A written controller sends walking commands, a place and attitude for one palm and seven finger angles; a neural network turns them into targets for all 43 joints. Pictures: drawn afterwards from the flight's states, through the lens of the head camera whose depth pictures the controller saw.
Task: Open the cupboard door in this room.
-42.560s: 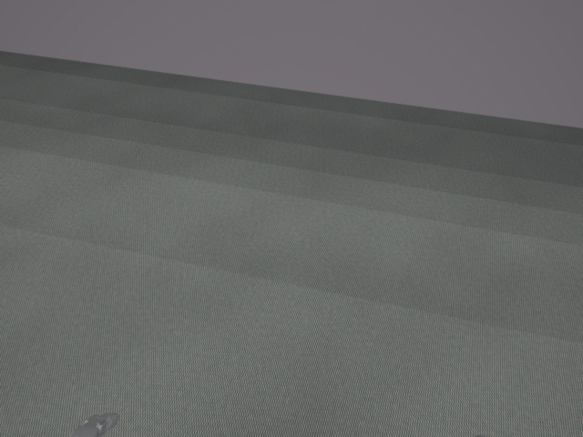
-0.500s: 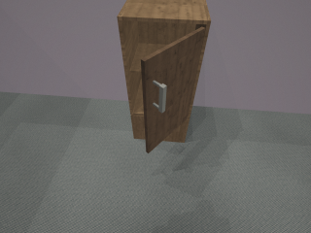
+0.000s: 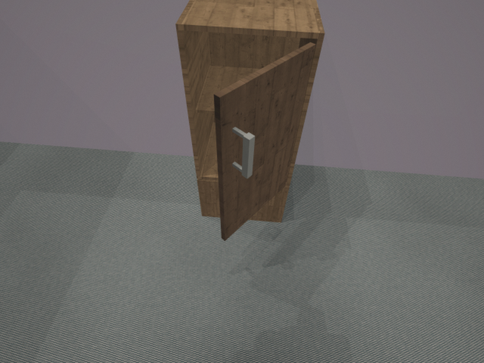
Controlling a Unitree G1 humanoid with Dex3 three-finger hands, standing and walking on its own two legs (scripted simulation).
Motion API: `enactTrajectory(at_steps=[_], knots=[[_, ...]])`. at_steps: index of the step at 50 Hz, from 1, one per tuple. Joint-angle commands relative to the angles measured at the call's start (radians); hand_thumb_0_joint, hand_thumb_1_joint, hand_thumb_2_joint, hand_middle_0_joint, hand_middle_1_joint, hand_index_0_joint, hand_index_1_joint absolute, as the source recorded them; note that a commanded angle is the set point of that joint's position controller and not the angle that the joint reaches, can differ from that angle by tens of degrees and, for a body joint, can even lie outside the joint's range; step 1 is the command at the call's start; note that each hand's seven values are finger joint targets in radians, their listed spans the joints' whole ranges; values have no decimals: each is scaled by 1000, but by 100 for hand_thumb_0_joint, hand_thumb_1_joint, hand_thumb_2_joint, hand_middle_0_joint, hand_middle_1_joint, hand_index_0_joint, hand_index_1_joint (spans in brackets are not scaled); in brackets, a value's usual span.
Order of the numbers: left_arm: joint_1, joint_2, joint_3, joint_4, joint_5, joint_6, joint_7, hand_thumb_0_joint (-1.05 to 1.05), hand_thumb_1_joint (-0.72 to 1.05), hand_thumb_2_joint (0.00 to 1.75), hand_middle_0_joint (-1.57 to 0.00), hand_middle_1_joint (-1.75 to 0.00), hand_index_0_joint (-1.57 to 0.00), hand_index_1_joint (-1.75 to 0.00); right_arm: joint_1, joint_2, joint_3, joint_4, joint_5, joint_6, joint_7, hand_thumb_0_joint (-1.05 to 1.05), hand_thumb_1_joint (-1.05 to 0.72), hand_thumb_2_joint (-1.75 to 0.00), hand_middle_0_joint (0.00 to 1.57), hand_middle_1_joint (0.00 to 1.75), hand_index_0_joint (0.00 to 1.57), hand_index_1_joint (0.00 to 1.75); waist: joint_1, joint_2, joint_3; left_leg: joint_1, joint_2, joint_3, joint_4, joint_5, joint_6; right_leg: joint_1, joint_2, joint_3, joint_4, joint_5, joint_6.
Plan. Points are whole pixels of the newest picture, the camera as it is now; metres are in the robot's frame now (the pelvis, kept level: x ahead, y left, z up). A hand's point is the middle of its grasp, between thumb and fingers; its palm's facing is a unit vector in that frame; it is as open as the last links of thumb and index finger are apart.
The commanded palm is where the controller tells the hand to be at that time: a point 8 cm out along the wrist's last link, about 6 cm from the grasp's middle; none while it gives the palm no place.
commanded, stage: look to check the result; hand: left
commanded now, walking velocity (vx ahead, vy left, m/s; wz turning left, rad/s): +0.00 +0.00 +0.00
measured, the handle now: (242, 153) +0.60 +0.03 -0.04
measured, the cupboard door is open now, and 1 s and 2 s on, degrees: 52 52 52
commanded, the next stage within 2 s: walk to a spot facing it in 0.46 s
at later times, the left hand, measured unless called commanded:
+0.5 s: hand out of the picture +0.00 +0.15 -0.18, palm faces +0.03 -0.99 -0.16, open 7.3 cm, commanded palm none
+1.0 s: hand out of the picture +0.06 +0.16 -0.18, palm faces -0.11 -0.95 -0.28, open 7.4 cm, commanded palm none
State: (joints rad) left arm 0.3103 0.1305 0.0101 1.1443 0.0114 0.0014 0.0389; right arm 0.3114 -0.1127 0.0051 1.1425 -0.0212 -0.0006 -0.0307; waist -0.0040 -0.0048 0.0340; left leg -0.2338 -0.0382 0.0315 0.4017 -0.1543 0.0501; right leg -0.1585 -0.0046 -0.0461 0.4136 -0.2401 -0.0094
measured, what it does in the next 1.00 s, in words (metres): stands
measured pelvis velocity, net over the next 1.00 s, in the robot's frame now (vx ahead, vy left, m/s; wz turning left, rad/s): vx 0.01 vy -0.04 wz -0.21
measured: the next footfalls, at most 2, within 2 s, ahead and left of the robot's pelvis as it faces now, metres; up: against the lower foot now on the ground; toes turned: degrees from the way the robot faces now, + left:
left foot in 1.52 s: +0.13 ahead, +0.08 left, +0.00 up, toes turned -30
right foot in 1.90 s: -0.01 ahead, -0.15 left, +0.00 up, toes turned -48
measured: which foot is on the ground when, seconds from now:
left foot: down 0.00-1.00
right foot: down 0.00-1.00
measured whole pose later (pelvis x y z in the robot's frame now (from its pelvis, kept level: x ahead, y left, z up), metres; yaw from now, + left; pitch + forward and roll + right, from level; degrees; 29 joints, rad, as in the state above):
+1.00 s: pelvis +0.01 -0.04 -0.02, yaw -12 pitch +0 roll +2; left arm 0.25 0.19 0.09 1.02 0.03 0.05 0.00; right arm 0.22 -0.19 -0.05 1.03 -0.03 0.02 -0.04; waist 0.03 0.02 0.09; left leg -0.29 0.07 0.20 0.59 -0.30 0.00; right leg -0.29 0.01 -0.01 0.63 -0.34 -0.04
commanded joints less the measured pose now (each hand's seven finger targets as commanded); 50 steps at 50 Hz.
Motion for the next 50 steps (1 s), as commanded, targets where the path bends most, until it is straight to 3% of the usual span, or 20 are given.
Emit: enactTrajectory(at_steps=[1, 8, 28, 33, 38, 41, 44, 46, 47, 48, 49, 50], knots=[[74, 79, 10, -8, -3, -15, 1, 0, 90, 90, -20, -30, -20, -30, 65, -94, -14, -19, 1, -9, -11, 0, -90, -90, 20, 30, 20, 30, -2, 19, 33, 29, 125, -133, -88, -1, -3, -47, -92, 86, -84, 26, -32], [85, 79, 7, 1, -2, -13, 3, 0, 90, 90, -20, -30, -20, -30, 60, -92, -12, -13, 2, -5, -12, 0, -90, -90, 20, 30, 20, 30, -4, 4, 66, 28, 125, -130, -92, -27, -5, -61, -92, 86, -96, 5, -31], [80, 79, 7, 2, -4, -21, 4, 0, 90, 90, -20, -30, -20, -30, 42, -92, -8, -2, 3, -14, -15, 0, -90, -90, 20, 30, 20, 30, 1, 5, 39, 70, 129, -109, -69, 103, -6, -21, -97, 94, -101, 94, -30], [57, 101, 31, -20, -1, -1, 0, 0, 90, 90, -20, -30, -20, -30, 38, -114, -27, -10, 3, 2, -23, 0, -90, -90, 20, 30, 20, 30, -2, 16, 66, 75, 149, -76, -19, 68, -7, -83, -91, 124, -63, 109, -39], [17, 119, 63, -80, 8, 23, -16, 0, 90, 90, -20, -30, -20, -30, 16, -166, -62, -62, 0, 18, -31, 0, -90, -90, 20, 30, 20, 30, -7, 49, 52, 63, 219, -99, -24, -46, 17, -171, -47, 135, 38, 58, -40], [4, 110, 74, -116, 12, 31, -28, 0, 90, 90, -20, -30, -20, -30, 4, -208, -80, -98, -3, 14, -34, 0, -90, -90, 20, 30, 20, 30, 0, 139, 17, 65, 324, -180, -90, -80, 75, -212, 3, 94, 208, -33, -27], [-28, 106, 81, -154, 15, 39, -38, 0, 90, 90, -20, -30, -20, -30, -13, -229, -90, -131, -10, 7, -31, 0, -90, -90, 20, 30, 20, 30, 0, 174, -14, 67, 416, -188, -118, 20, 136, -243, -8, 56, 404, -255, -12], [-16, 100, 84, -160, 14, 36, -44, 0, 90, 90, -20, -30, -20, -30, -52, -233, -90, -157, -13, 6, -29, 0, -90, -90, 20, 30, 20, 30, 23, 144, -25, 34, 408, -112, -56, 113, 117, -182, -28, 55, 343, -232, -12], [25, 98, 84, -152, 14, 32, -45, 0, 90, 90, -20, -30, -20, -30, -77, -232, -90, -167, -10, 8, -28, 0, -90, -90, 20, 30, 20, 30, 45, 67, -56, 24, 382, -59, 14, 128, 90, -114, -20, 40, 257, -147, -10], [59, 108, 87, -144, 16, 30, -45, 0, 90, 90, -20, -30, -20, -30, -101, -239, -94, -180, -6, 12, -26, 0, -90, -90, 20, 30, 20, 30, 67, 16, -44, -35, 329, 4, 104, 73, 43, -53, -20, 51, 117, -4, -11], [76, 183, 99, -146, 27, 21, -37, 0, 90, 90, -20, -30, -20, -30, -107, -194, -92, -201, 5, 18, -23, 0, -90, -90, 20, 30, 20, 30, 73, -214, -46, -141, 194, 98, 293, -123, -35, 7, -151, 285, -68, 163, -48], [83, 278, 116, -150, 27, 19, -25, 0, 90, 90, -20, -30, -20, -30, -158, -152, -83, -237, 7, 20, -13, 0, -90, -90, 20, 30, 20, 30, 90, -376, 3, -311, 66, 125, 520, -442, -83, 33, -332, 538, -130, 391, -130]])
